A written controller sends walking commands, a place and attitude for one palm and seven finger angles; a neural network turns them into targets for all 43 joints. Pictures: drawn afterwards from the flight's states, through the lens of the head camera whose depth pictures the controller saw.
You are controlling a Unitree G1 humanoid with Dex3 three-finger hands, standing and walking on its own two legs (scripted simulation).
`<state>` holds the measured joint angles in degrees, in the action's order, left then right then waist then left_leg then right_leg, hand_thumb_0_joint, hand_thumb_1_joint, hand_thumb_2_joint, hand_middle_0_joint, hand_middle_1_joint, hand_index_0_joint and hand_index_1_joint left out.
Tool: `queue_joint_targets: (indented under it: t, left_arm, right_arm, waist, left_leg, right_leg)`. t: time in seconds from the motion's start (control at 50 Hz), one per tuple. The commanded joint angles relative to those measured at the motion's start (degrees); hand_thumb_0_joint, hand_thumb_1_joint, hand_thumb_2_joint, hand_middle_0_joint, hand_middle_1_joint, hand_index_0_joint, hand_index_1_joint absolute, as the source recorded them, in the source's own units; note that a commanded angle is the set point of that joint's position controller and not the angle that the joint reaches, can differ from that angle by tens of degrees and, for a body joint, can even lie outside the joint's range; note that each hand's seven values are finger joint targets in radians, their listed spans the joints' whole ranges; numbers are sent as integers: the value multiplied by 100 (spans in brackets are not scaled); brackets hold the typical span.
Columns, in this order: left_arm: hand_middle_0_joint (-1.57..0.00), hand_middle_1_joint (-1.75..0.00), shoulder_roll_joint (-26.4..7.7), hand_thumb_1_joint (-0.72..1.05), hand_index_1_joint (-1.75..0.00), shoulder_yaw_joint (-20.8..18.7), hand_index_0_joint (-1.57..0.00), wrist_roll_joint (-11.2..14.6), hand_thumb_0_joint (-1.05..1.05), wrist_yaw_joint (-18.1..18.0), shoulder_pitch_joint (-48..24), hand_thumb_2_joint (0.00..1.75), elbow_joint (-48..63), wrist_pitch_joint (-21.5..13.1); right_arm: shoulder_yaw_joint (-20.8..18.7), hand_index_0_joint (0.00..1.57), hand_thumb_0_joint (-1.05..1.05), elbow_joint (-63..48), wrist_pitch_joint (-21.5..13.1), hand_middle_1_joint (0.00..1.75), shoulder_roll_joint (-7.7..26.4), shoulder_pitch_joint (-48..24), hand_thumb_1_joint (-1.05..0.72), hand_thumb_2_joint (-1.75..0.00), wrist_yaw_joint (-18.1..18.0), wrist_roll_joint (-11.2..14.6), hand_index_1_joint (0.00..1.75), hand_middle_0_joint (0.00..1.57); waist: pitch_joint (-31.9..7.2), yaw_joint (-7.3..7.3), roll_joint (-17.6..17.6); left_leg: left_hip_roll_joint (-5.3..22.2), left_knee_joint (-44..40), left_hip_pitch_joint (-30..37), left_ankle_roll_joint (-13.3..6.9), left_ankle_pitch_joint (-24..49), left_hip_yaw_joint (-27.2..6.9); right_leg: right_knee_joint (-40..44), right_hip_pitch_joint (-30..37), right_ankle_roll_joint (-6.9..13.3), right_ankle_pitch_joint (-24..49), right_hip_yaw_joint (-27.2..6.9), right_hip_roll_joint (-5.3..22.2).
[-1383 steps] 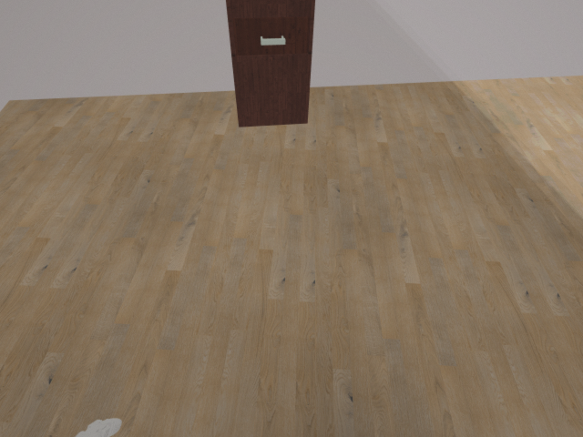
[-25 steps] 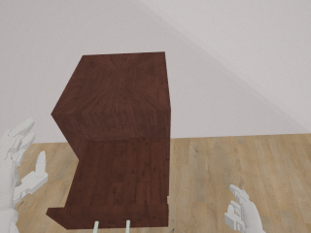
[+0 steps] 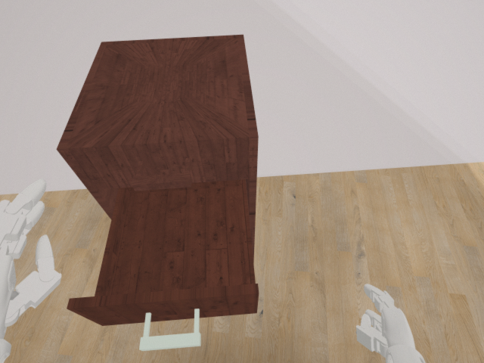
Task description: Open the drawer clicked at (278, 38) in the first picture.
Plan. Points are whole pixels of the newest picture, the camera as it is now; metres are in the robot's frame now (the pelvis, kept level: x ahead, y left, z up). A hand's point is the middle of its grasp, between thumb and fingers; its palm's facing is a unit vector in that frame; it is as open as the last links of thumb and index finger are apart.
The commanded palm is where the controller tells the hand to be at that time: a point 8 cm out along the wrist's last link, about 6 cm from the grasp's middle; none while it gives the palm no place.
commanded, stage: step back with the hand held close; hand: left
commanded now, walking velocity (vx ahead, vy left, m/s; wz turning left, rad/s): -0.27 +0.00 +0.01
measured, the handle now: (171, 329) +0.21 +0.18 -0.24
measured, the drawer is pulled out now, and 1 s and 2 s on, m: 0.29 0.29 0.29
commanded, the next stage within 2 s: stop stepping back and stand still in 1.16 s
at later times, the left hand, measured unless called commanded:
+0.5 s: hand (1, 342) +0.13 +0.25 +0.15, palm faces +0.35 -0.81 -0.47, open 7.4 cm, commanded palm +0.07 +0.29 +0.17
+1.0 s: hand out of the picture +0.10 +0.20 +0.16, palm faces +0.22 -0.82 -0.53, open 7.4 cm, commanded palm +0.03 +0.27 +0.17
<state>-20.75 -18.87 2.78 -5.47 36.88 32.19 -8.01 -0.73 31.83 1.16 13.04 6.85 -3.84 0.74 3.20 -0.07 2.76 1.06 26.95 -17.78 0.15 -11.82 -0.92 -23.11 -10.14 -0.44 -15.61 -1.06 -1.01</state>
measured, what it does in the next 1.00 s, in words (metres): walks backwards: right foot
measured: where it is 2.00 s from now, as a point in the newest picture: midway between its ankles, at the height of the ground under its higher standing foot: outside the picture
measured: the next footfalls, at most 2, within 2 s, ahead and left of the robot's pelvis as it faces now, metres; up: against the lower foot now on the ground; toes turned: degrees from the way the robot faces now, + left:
right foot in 0.80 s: -0.21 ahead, -0.17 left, +0.00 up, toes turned +3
left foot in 1.02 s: -0.04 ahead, +0.10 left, +0.00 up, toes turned +0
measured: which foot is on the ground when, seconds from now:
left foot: down 0.00-0.88, up 0.90-1.00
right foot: down 0.00-0.62, up 0.64-0.78, down 0.80-1.00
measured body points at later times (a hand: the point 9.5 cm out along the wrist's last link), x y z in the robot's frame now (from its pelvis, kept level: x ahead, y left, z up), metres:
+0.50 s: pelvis -0.06 +0.01 -0.01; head -0.02 +0.02 +0.44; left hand +0.10 +0.29 +0.18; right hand +0.15 -0.22 -0.09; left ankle +0.02 +0.12 -0.74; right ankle -0.04 -0.13 -0.74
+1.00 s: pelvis -0.10 -0.01 -0.01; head -0.05 -0.01 +0.44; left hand +0.08 +0.24 +0.19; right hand +0.08 -0.25 -0.10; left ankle -0.07 +0.10 -0.73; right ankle -0.17 -0.11 -0.74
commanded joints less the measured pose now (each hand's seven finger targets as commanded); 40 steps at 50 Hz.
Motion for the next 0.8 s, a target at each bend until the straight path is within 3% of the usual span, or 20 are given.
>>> queue_joint_targets:
  t: [0.0, 0.04, 0.14, 0.26, 0.32, 0.34, 0.4, 0.42, 0.46, 0.5, 0.52, 0.56, 0.58, 0.6, 0.62, 0.64, 0.66, 0.7, 0.74, 0.78]
  left_arm:
    - [-20, -30, -1225, 90, -30, -1050, -20, 48, 0, -228, 290, 90, 1642, -429]
    - [-20, -30, -1269, 90, -30, -1100, -20, 73, 0, -284, 372, 90, 1736, -417]
    - [-20, -30, -1195, 90, -30, -1103, -20, 97, 0, -324, 470, 90, 1674, -429]
    - [-20, -30, -1092, 90, -30, -1090, -20, 87, 0, -344, 438, 90, 1573, -502]
    - [-20, -30, -1181, 90, -30, -1182, -20, 71, 0, -381, 342, 90, 1565, -553]
    - [-20, -30, -1041, 90, -30, -1033, -20, 79, 0, -379, 348, 90, 1573, -569]
    - [-20, -30, -1073, 90, -30, -951, -20, 65, 0, -410, 125, 90, 1672, -635]
    - [-20, -30, -1234, 90, -30, -1073, -20, 61, 0, -446, 26, 90, 1756, -653]
    - [-20, -30, -1091, 90, -30, -877, -20, 53, 0, -485, -47, 90, 1730, -694]
    - [-20, -30, -1117, 90, -30, -872, -20, 31, 0, -527, -164, 90, 1763, -702]
    - [-20, -30, -1251, 90, -30, -987, -20, 23, 0, -547, -219, 90, 1850, -698]
    - [-20, -30, -1196, 90, -30, -978, -20, 24, 0, -531, -133, 90, 1981, -711]
    - [-20, -30, -1223, 90, -30, -1074, -20, 10, 0, -515, -101, 90, 1976, -732]
    - [-20, -30, -1138, 90, -30, -1079, -20, -19, 0, -476, 39, 90, 1819, -780]
    - [-20, -30, -1245, 90, -30, -1236, -20, -55, 0, -476, 86, 90, 1750, -796]
    - [-20, -30, -1156, 90, -30, -1209, -20, -24, 0, -472, 138, 90, 1780, -804]
    - [-20, -30, -1129, 90, -30, -1145, -20, -2, 0, -452, 129, 90, 1921, -843]
    - [-20, -30, -1114, 90, -30, -1185, -20, 79, 0, -410, 383, 90, 1787, -866]
    - [-20, -30, -1116, 90, -30, -1131, -20, 141, 0, -361, 375, 90, 1861, -897]
    - [-20, -30, -1200, 90, -30, -1167, -20, 137, 0, -296, 231, 90, 1964, -978]
  right_arm:
    - [-272, 20, 0, -1034, -215, 30, 557, -581, -90, -90, -64, 31, 30, 20]
    - [-266, 20, 0, -1041, -244, 30, 526, -596, -90, -90, -94, 54, 30, 20]
    - [-307, 20, 0, -991, -326, 30, 560, -529, -90, -90, -95, 56, 30, 20]
    - [-311, 20, 0, -983, -473, 30, 592, -573, -90, -90, -84, 80, 30, 20]
    - [-312, 20, 0, -934, -539, 30, 611, -537, -90, -90, -102, 70, 30, 20]
    - [-277, 20, 0, -950, -556, 30, 557, -507, -90, -90, -99, 82, 30, 20]
    - [-291, 20, 0, -906, -609, 30, 562, -451, -90, -90, -95, 71, 30, 20]
    - [-325, 20, 0, -847, -625, 30, 591, -432, -90, -90, -115, 53, 30, 20]
    - [-295, 20, 0, -777, -641, 30, 556, -369, -90, -90, -118, 39, 30, 20]
    - [-276, 20, 0, -727, -648, 30, 542, -379, -90, -90, -134, 10, 30, 20]
    - [-295, 20, 0, -730, -666, 30, 590, -451, -90, -90, -162, 2, 30, 20]
    - [-229, 20, 0, -859, -691, 30, 585, -483, -90, -90, -155, 21, 30, 20]
    - [-249, 20, 0, -913, -737, 30, 598, -524, -90, -90, -150, 50, 30, 20]
    - [-279, 20, 0, -932, -790, 30, 606, -477, -90, -90, -133, 49, 30, 20]
    - [-300, 20, 0, -920, -831, 30, 576, -534, -90, -90, -138, 24, 30, 20]
    - [-262, 20, 0, -890, -845, 30, 509, -413, -90, -90, -113, -24, 30, 20]
    - [-277, 20, 0, -872, -898, 30, 541, -374, -90, -90, -72, -9, 30, 20]
    - [-305, 20, 0, -724, -961, 30, 580, -321, -90, -90, -8, -9, 30, 20]
    - [-274, 20, 0, -629, -995, 30, 610, -294, -90, -90, 32, -35, 30, 20]
    - [-229, 20, 0, -523, -1020, 30, 646, -350, -90, -90, 76, -75, 30, 20]
  waist:
    - [-1509, -78, -21]
    - [-1540, -76, 302]
    - [-1409, -44, 304]
    - [-1085, -11, 328]
    - [-959, 20, 187]
    - [-919, 40, 75]
    - [-781, 89, -307]
    - [-809, 99, -283]
    - [-735, 136, -330]
    - [-641, 123, -256]
    - [-608, 102, -23]
    - [-723, 53, 787]
    - [-819, 15, 1120]
    - [-854, 7, 1312]
    - [-866, -43, 1546]
    - [-898, -24, 1332]
    - [-978, -24, 980]
    - [-1182, -41, 665]
    - [-1330, -34, 703]
    - [-1430, -55, 813]
  left_leg:
    - [342, 4, 1019, -224, 2372, -55]
    - [441, -16, 940, -238, 2443, -110]
    - [540, -123, 521, -252, 1885, -284]
    - [677, -476, -550, -338, 51, -520]
    - [554, -415, -823, -309, -813, -507]
    - [492, -324, -786, -286, -914, -477]
    - [258, 185, -444, -181, -1035, -338]
    - [164, 400, -216, -135, -1020, -275]
    - [53, 828, 178, -52, -916, -213]
    - [99, 728, 280, -37, -865, -276]
    - [212, 393, 196, -62, -816, -415]
    - [745, -799, -705, -255, -733, -988]
    - [1086, -1219, -1278, -409, -1160, -1345]
    - [1319, -1570, -1794, -541, -2029, -1582]
    - [1424, -1718, -2035, -673, -2317, -1725]
    - [1421, -1599, -1990, -708, -2071, -1679]
    - [1374, -1266, -1643, -721, -1499, -1542]
    - [1228, -745, -804, -711, -442, -1217]
    - [1164, -530, -334, -671, 360, -1148]
    - [1157, -139, 26, -611, 1326, -1053]
  right_leg:
    - [-60, 62, -52, 2081, 172, 330]
    - [-222, 51, -49, 1947, 190, 334]
    - [-389, -14, -38, 1425, 244, 250]
    - [-666, 111, -28, 788, 205, 205]
    - [-456, 7, 6, 686, 27, 272]
    - [-348, -114, 19, 618, -27, 317]
    - [169, -770, 137, 98, -371, 553]
    - [348, -1040, 230, -56, -538, 655]
    - [535, -1578, 361, -400, -639, 880]
    - [461, -1775, 366, -454, -514, 851]
    - [315, -1693, 298, -291, -409, 668]
    - [-721, -650, 3, -240, 170, 85]
    - [-1432, -80, -52, -354, 272, -103]
    - [-1978, 302, -53, -707, 217, -197]
    - [-2351, 386, -48, -771, 146, -207]
    - [-2462, 273, -15, -782, 87, -149]
    - [-2298, 60, 14, -779, 45, -112]
    - [-1620, -348, 32, -814, 130, -93]
    - [-1071, -409, 21, -659, 194, -137]
    - [-268, -279, 16, 106, 130, -47]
